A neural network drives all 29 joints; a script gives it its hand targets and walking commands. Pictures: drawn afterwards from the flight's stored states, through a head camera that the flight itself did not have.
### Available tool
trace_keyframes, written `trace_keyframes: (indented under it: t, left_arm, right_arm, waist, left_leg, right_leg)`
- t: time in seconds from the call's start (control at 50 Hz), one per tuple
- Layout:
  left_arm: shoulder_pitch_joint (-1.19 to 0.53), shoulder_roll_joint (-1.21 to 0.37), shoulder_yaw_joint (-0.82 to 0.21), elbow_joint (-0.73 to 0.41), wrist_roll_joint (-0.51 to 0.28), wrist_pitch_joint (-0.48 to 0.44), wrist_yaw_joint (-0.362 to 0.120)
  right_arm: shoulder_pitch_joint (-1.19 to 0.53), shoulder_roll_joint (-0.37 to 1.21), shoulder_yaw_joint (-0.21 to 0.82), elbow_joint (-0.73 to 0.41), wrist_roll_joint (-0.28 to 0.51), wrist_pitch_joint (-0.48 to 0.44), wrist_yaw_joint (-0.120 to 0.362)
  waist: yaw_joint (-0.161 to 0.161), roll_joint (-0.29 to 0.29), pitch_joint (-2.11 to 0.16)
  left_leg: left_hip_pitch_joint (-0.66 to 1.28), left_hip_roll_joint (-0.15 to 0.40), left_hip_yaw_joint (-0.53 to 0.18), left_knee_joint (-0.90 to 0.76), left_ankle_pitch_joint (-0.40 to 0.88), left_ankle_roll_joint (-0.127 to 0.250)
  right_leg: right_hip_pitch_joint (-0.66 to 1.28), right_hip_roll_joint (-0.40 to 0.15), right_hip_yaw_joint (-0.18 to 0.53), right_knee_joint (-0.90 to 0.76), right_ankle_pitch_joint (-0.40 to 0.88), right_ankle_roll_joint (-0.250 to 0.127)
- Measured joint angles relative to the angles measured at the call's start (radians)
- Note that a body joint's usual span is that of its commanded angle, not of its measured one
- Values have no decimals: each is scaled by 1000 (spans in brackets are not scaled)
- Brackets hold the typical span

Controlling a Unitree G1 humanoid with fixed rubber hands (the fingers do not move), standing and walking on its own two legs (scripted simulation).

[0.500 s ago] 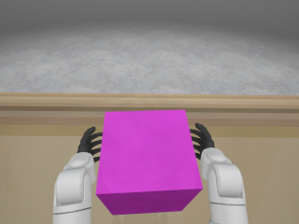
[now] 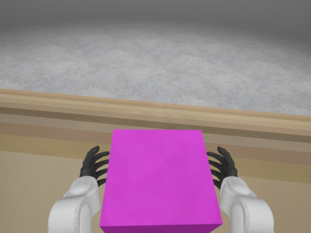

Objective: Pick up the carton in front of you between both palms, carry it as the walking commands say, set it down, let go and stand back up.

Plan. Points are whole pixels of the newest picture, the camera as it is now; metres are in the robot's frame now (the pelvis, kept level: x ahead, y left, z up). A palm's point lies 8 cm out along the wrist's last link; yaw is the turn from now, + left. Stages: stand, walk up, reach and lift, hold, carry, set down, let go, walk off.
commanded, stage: carry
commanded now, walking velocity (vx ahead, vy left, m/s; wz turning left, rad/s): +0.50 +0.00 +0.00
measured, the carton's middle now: (156, 190) +0.24 +0.01 +0.02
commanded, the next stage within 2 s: none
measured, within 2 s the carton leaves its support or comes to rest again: neither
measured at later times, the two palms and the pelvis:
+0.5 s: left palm (121, 91) +0.56 +0.14 +0.09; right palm (206, 97) +0.56 -0.16 +0.08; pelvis +0.32 -0.01 -0.01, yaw +0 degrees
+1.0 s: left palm (135, 49) +0.97 +0.13 +0.07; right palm (195, 52) +0.95 -0.18 +0.08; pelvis +0.61 -0.01 -0.02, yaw -1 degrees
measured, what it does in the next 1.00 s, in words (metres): walks ahead: left foot, then right foot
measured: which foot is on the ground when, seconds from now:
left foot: up 0.00-0.00, down 0.02-0.48, up 0.50-0.92, down 0.94-1.00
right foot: down 0.00-0.06, up 0.08-0.46, down 0.48-0.96, up 0.98-1.00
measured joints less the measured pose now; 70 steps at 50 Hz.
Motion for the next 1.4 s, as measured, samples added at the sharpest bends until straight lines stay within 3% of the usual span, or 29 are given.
trace_keyframes:
  t: [0.04, 0.06, 0.12, 0.16, 0.28, 0.36, 0.44, 0.48, 0.52, 0.58, 0.64, 0.74, 0.86, 0.94, 0.98, 1.02, 1.06, 1.16, 1.24, 1.32, 1.36, 1.4]
  left_arm:
    - [7, 0, 17, -4, 3, -5, -14]
    - [7, 0, 30, 5, 3, -6, -22]
    - [1, 0, 45, 31, 9, -5, -38]
    - [0, 1, 35, 36, 18, -13, -51]
    - [34, -3, 5, 20, 46, -73, -78]
    - [48, -4, 10, -8, 54, -78, -76]
    - [19, -2, 26, -1, 48, -61, -54]
    - [-35, 5, 38, 31, 41, -55, -37]
    - [-126, 8, 39, 121, 30, -66, -19]
    - [-243, -1, 70, 223, 4, -81, -3]
    - [-309, -12, 126, 254, -4, -117, 2]
    - [-420, -25, 189, 336, 11, -164, 1]
    - [-530, -17, 201, 442, 37, -191, 0]
    - [-548, -16, 216, 449, 48, -191, 2]
    - [-541, 9, 232, 438, 49, -191, 5]
    - [-527, 18, 249, 439, 59, -193, 5]
    - [-504, -1, 275, 431, 70, -192, -1]
    - [-462, -53, 295, 354, 90, -218, -14]
    - [-450, -35, 277, 324, 91, -246, -24]
    - [-450, 7, 271, 304, 77, -234, -23]
    - [-464, 24, 265, 322, 71, -221, -17]
    - [-506, 31, 248, 371, 69, -200, -9]
  right_arm:
    - [-1, 0, 16, 14, 9, -7, 15]
    - [-6, -1, 24, 32, 12, -10, 23]
    - [-4, -1, 34, 56, 9, -9, 36]
    - [11, 1, 31, 42, 4, -15, 37]
    - [27, 1, 32, -1, -9, -31, 46]
    - [11, -1, 41, 2, -7, -33, 51]
    - [-21, -4, 40, 22, -6, -25, 44]
    - [-62, -8, 29, 42, -10, -21, 23]
    - [-127, -20, -8, 94, -17, -27, -4]
    - [-230, -40, -60, 179, -12, -40, -33]
    - [-329, -7, -116, 238, -12, -73, -37]
    - [-437, 30, -193, 337, -67, -151, -37]
    - [-524, -11, -223, 416, -76, -171, -32]
    - [-564, -26, -222, 451, -55, -168, -24]
    - [-579, -5, -208, 472, -46, -178, -18]
    - [-564, 16, -198, 471, -35, -174, -10]
    - [-524, 34, -193, 449, -9, -165, 5]
    - [-473, 37, -175, 377, 22, -180, -3]
    - [-488, 30, -149, 350, 15, -189, -5]
    - [-512, 37, -120, 351, -4, -183, -15]
    - [-521, 38, -122, 357, -11, -169, -23]
    - [-527, 21, -139, 365, -22, -148, -35]
  waist:
    - [-20, -17, 4]
    - [-35, -20, 7]
    - [-66, 15, 37]
    - [-84, 28, 59]
    - [-103, 37, 56]
    - [-85, 35, 34]
    - [-66, 47, 14]
    - [-59, 56, 17]
    - [-31, 90, 31]
    - [7, 78, 75]
    - [21, 61, 125]
    - [24, 41, 143]
    - [16, 37, 139]
    - [-18, 35, 140]
    - [-73, 11, 160]
    - [-127, 17, 181]
    - [-160, 27, 199]
    - [-153, 38, 238]
    - [-141, 46, 233]
    - [-130, 12, 175]
    - [-112, -9, 133]
    - [-65, -23, 97]
  left_leg:
    - [24, -20, 26, 35, 44, 45]
    - [22, -22, 36, 77, 8, 60]
    - [74, -9, 35, 66, -68, 59]
    - [135, -9, 30, -2, -62, 51]
    - [312, -11, 7, -170, -78, 31]
    - [420, -10, -4, -203, -142, 4]
    - [506, -2, -17, -161, -254, -30]
    - [519, 12, -31, -67, -344, -49]
    - [429, 53, -68, 196, -381, -38]
    - [194, 12, -155, 639, -350, 1]
    - [9, -5, -172, 784, -282, 27]
    - [-170, 12, -168, 675, -182, 41]
    - [-182, 12, -138, 352, -46, 50]
    - [-68, -35, -76, 117, 18, 78]
    - [-61, -56, -65, 185, -60, 82]
    - [-44, -71, -81, 211, -111, 88]
    - [-2, -83, -98, 184, -127, 83]
    - [105, -87, -93, 146, -201, 85]
    - [171, -85, -101, 213, -318, 72]
    - [232, -100, -94, 373, -516, 49]
    - [263, -106, -82, 483, -636, 38]
    - [252, -93, -70, 701, -596, 30]
  right_leg:
    - [-29, -47, 10, 170, -65, 6]
    - [-93, -61, 33, 330, -55, -3]
    - [-330, -15, 103, 751, -46, -27]
    - [-447, -2, 97, 818, -3, -41]
    - [-609, -12, 50, 514, 166, -50]
    - [-612, -10, 16, 315, 273, -54]
    - [-578, 7, -33, 234, 302, -64]
    - [-534, 25, -55, 204, 282, -79]
    - [-546, 41, -76, 295, 249, -123]
    - [-522, 42, -80, 320, 185, -132]
    - [-460, 54, -70, 264, 169, -135]
    - [-355, 66, -51, 199, 119, -128]
    - [-228, 69, -23, 186, 7, -94]
    - [-176, 53, -22, 300, -98, -68]
    - [-273, 33, 36, 582, -55, -63]
    - [-405, 82, 121, 879, -69, -73]
    - [-516, 109, 156, 1005, -44, -81]
    - [-669, 81, 174, 732, 58, -84]
    - [-683, 72, 155, 518, 275, -104]
    - [-610, 60, 114, 297, 681, -107]
    - [-543, 65, 99, 192, 777, -107]
    - [-451, 73, 72, 155, 774, -127]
